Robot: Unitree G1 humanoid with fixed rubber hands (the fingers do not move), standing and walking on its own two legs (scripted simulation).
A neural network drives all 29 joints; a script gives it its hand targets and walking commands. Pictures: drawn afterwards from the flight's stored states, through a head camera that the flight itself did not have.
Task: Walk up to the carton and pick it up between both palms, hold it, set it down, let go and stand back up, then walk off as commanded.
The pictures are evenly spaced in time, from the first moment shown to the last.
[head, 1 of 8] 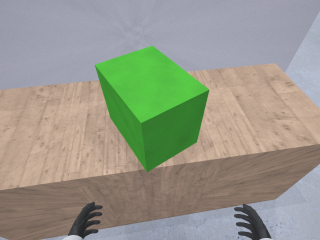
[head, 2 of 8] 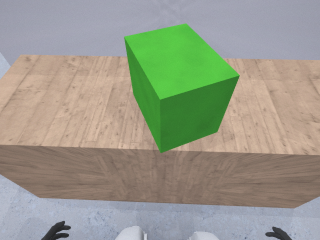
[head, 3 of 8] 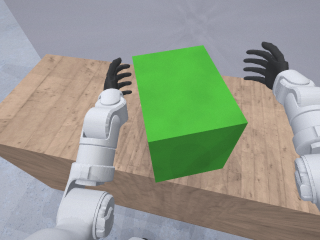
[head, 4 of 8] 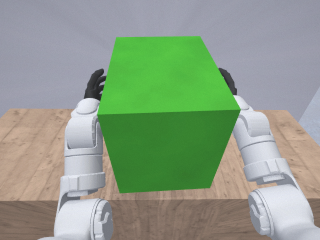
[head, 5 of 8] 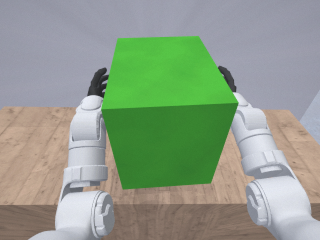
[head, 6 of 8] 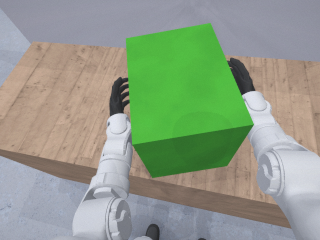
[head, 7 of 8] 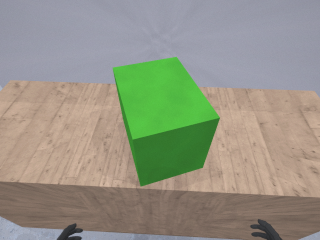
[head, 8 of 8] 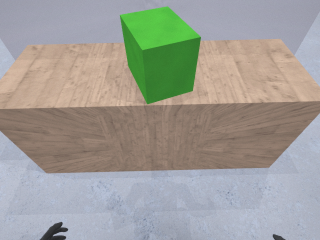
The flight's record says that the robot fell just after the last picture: no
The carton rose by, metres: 0.21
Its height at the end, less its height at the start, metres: +0.00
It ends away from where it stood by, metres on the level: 0.01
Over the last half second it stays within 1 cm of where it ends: yes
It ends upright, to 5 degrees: yes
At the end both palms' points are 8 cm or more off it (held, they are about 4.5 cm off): yes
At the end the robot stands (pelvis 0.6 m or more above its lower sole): yes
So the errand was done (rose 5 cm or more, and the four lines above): yes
